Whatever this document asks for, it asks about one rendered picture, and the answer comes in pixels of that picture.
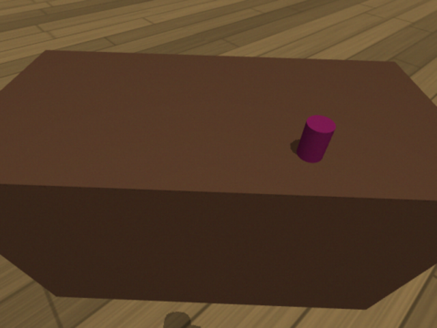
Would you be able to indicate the can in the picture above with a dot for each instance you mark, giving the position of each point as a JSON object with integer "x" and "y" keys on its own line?
{"x": 315, "y": 138}

